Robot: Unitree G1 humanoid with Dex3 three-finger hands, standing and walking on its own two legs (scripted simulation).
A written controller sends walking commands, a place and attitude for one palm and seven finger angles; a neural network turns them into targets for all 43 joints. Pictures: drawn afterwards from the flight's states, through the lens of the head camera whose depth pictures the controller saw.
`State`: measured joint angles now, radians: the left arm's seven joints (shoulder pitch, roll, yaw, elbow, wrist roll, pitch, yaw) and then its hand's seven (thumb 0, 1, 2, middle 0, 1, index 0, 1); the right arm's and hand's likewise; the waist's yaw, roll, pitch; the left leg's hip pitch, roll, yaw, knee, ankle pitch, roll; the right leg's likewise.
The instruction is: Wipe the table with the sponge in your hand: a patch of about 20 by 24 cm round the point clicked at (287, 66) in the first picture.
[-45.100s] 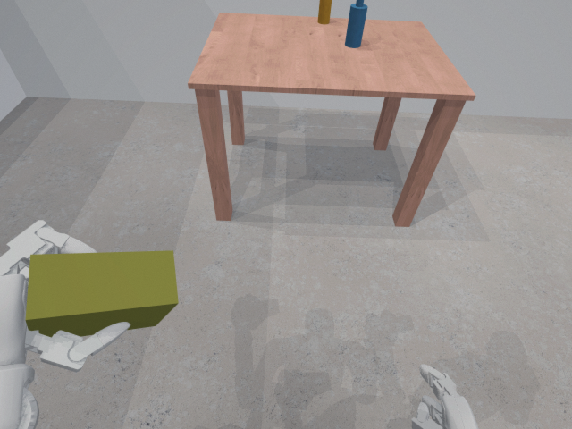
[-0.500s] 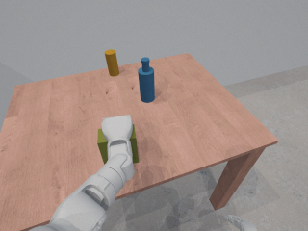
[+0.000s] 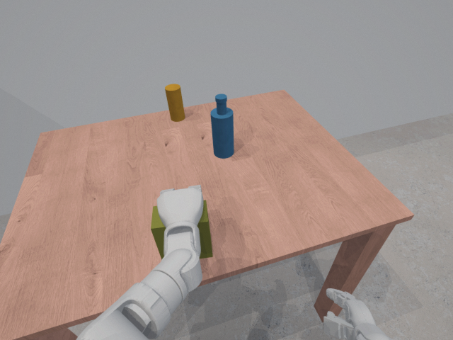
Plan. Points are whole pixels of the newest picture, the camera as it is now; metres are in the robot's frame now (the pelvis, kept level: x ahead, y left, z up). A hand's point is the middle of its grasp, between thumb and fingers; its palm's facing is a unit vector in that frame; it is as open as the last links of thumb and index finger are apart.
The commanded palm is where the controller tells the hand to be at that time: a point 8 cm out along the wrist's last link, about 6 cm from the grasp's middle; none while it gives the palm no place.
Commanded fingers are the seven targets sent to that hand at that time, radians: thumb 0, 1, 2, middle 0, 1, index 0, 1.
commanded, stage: wipe back along the third lane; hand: left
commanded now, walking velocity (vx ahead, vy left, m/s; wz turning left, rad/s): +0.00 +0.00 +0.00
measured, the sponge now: (185, 238) +0.34 +0.13 -0.03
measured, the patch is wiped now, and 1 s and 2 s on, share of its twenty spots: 0.95 0.95 0.95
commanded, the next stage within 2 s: slide back across to the middle lane in 0.14 s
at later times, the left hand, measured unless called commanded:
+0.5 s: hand (180, 223) +0.34 +0.13 +0.03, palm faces -0.01 -0.09 -1.00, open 10.2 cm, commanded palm +0.29 +0.14 +0.08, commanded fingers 0.00 0.10 1.30 -1.20 -1.60 -1.20 -1.60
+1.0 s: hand (154, 233) +0.31 +0.18 +0.03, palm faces -0.01 -0.13 -0.99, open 10.2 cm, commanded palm +0.27 +0.19 +0.08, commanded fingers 0.00 0.10 1.30 -1.20 -1.60 -1.20 -1.60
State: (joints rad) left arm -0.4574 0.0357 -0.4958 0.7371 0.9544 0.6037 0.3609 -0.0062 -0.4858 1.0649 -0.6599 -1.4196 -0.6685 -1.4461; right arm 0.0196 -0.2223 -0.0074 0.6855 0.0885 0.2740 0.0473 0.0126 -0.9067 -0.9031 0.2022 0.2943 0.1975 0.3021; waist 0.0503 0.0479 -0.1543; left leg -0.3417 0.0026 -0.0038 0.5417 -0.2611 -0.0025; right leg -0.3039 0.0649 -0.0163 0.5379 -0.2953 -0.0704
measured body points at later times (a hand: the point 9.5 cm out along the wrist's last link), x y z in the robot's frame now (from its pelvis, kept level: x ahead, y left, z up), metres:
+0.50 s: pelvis +0.00 +0.00 +0.00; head -0.03 -0.03 +0.45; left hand +0.33 +0.14 +0.08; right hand +0.19 -0.22 -0.10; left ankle +0.01 +0.12 -0.73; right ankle -0.01 -0.08 -0.73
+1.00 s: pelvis +0.00 +0.00 +0.00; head -0.03 -0.03 +0.45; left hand +0.30 +0.18 +0.09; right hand +0.23 -0.22 -0.07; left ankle +0.01 +0.12 -0.73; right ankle -0.01 -0.08 -0.73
